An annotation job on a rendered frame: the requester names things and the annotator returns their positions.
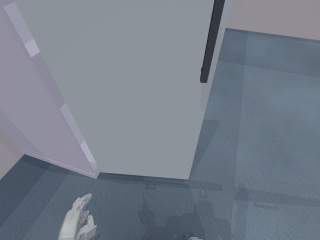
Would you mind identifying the fridge door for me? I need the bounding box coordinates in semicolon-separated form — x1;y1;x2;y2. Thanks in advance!
14;0;232;180

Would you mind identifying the left robot hand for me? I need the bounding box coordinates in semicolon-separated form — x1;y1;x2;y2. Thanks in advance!
57;193;97;240

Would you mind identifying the handle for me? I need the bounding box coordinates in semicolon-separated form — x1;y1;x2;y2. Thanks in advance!
200;0;225;83

